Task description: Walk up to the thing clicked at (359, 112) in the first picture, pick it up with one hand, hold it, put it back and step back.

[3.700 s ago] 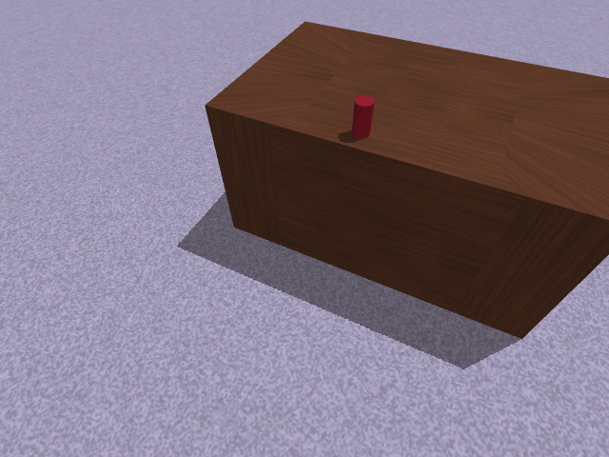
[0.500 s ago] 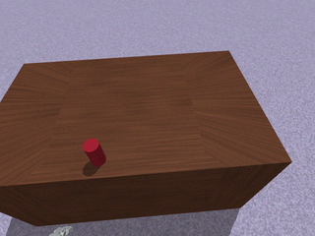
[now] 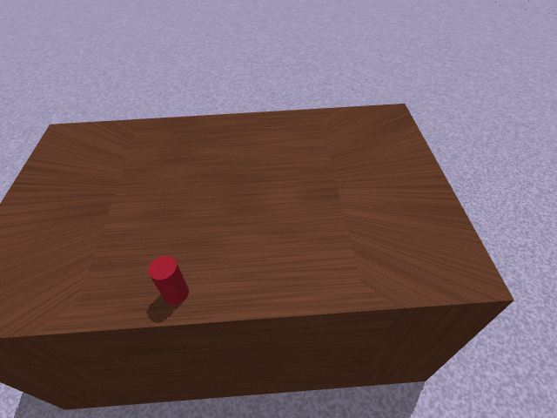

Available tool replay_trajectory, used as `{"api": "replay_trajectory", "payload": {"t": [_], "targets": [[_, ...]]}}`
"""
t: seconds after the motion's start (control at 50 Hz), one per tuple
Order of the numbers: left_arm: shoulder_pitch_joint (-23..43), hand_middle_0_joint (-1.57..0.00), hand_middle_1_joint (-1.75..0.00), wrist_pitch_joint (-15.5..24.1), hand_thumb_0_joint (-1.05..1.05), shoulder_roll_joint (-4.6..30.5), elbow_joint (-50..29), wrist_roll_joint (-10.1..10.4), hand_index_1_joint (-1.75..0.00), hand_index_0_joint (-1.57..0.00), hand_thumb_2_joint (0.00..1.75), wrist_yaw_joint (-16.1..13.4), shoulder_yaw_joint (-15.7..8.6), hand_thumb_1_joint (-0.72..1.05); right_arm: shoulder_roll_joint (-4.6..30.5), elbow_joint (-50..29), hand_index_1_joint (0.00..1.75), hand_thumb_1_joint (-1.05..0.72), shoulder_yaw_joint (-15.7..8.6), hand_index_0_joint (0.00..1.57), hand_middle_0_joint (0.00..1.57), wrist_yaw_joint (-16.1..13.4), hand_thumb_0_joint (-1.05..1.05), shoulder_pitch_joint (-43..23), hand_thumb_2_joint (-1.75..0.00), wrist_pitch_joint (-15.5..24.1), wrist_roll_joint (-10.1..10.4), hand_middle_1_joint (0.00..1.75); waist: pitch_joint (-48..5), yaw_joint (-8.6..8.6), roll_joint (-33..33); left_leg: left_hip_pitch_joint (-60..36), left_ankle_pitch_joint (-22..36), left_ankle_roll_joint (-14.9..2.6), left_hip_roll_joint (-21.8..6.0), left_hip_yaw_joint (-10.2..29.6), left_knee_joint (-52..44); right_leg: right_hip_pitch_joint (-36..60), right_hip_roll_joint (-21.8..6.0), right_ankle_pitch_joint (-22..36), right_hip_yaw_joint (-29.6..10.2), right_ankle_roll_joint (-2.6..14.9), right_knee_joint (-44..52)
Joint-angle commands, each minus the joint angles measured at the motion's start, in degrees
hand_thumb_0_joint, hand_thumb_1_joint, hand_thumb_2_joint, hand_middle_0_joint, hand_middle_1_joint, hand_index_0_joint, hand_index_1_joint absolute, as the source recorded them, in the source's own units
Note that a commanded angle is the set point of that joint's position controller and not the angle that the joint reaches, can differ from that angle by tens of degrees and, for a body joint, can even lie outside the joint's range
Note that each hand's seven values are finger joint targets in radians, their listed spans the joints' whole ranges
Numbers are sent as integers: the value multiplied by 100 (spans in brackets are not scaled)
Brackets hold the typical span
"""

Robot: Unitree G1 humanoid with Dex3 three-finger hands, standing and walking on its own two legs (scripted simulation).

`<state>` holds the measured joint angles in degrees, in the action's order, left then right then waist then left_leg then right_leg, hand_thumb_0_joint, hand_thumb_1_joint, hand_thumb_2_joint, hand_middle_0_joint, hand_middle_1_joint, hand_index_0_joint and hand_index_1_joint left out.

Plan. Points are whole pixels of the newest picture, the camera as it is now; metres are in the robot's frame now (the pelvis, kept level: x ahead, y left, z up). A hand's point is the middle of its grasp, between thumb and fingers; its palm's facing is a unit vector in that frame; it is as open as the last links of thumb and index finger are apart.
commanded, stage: walk up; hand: left
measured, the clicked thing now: (169, 281) +0.40 +0.24 -0.13
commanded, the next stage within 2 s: stand in 0.42 s
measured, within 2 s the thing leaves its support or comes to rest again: neither
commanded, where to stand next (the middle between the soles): +0.04 +0.00 m, yaw +3 degrees
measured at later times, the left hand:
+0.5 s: hand out of the picture +0.10 +0.25 -0.16, palm faces -0.01 -0.95 -0.33, open 7.3 cm
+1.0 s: hand out of the picture +0.09 +0.26 -0.15, palm faces +0.00 -0.94 -0.35, open 7.3 cm
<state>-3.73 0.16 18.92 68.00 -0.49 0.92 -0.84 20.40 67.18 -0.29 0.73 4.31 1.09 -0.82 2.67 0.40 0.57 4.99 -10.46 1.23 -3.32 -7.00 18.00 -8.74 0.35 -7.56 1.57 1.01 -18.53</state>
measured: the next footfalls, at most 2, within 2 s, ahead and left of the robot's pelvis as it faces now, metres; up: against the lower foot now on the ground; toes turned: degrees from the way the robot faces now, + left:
none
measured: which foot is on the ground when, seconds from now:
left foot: down 0.00-1.00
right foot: down 0.00-1.00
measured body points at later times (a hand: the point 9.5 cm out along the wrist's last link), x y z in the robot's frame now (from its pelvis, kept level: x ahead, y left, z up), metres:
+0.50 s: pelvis +0.01 +0.01 +0.00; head +0.02 +0.01 +0.45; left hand +0.10 +0.30 -0.13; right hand +0.09 -0.29 -0.13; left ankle -0.01 +0.13 -0.75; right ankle +0.03 -0.11 -0.75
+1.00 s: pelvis +0.02 +0.00 +0.00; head +0.02 +0.00 +0.45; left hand +0.09 +0.31 -0.13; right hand +0.10 -0.29 -0.14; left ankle -0.01 +0.13 -0.75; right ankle +0.03 -0.11 -0.75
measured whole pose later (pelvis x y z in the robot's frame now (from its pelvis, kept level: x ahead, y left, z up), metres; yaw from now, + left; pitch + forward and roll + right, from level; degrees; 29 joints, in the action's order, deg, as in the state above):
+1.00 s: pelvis +0.02 +0.00 +0.00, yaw +1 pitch -2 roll +0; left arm -5.6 0.8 19.8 65.8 -0.5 0.2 0.4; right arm 19.9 66.0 -0.5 0.9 5.7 0.6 -1.2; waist 2.1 -0.1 0.6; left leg 3.2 -10.7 1.1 -2.5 -5.9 16.1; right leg -6.8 -0.4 -8.6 2.6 0.5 -17.5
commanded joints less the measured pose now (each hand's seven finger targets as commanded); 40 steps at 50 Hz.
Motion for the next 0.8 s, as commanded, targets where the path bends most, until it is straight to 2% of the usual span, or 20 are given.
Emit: {"api": "replay_trajectory", "payload": {"t": [0.0,0.08,0.18,0.38,0.4,0.42,0.48,0.52,0.6,0.78], "targets": [[451,-20,-30,133,0,1228,-398,6,-30,-20,90,-76,-243,90,1169,-324,30,-90,-179,20,20,-102,0,-261,-90,124,36,30,-337,-40,-112,18,-30,-187,-604,654,-403,-38,-780,171,-741,2,426],[387,-20,-30,127,0,1218,-391,-8,-30,-20,90,-75,-254,90,1181,-327,30,-90,-203,20,20,-106,0,-239,-90,126,32,30,-417,-47,-143,-28,45,-201,-624,664,-404,-4,-753,171,-695,3,394],[388,-20,-30,126,0,1203,-429,-10,-30,-20,90,-80,-250,90,1158,-354,30,-90,-205,20,20,-110,0,-218,-90,129,28,30,-472,-51,-99,1,150,-195,-622,667,-407,97,-775,444,-677,-8,334],[331,-20,-30,116,0,1178,-475,-1,-30,-20,90,-95,-251,90,1141,-408,30,-90,-222,20,20,-122,0,-173,-90,121,24,30,-562,-33,-67,-68,609,-190,-648,608,-355,233,-790,853,-626,-34,221],[282,-20,-30,157,0,1254,-487,-2,-30,-20,90,-112,-210,90,1096,-425,30,-90,-217,20,20,-123,0,-168,-90,105,-17,30,-646,-86,5,-151,708,-154,-682,713,-429,302,-829,910,-595,-2,177],[275,-20,-30,174,0,1224,-486,2,-30,-20,90,-116,-204,90,1115,-431,30,-90,-220,20,20,-127,0,-201,-90,101,-17,30,-601,-64,-1,-146,744,-160,-676,714,-412,261,-831,952,-606,-12,207],[303,-20,-30,176,0,1222,-524,11,-30,-20,90,-128,-173,90,1120,-416,30,-90,-212,20,20,-115,0,-169,-90,92,-6,30,-492,-76,3,-88,676,-135,-651,718,-431,250,-826,870,-585,-12,262],[275,-20,-30,184,0,1229,-546,2,-30,-20,90,-130,-164,90,1130,-439,30,-90,-218,20,20,-109,0,-162,-90,93,-16,30,-591,-91,2,-142,750,-149,-666,719,-412,311,-863,1020,-592,-1,228],[245,-20,-30,182,0,1274,-559,9,-30,-20,90,-132,-152,90,1103,-427,30,-90,-204,20,20,-109,0,-134,-90,99,-7,30,-474,-74,-25,-139,714,-120,-661,756,-498,240,-839,852,-554,-9,252],[243,-20,-30,200,0,1297,-604,0,-30,-20,90,-142,-132,90,1143,-465,30,-90,-222,20,20,-91,0,-140,-90,84,-4,30,-496,-92,-115,-189,612,-152,-646,754,-454,252,-868,774,-567,-1,338]]}}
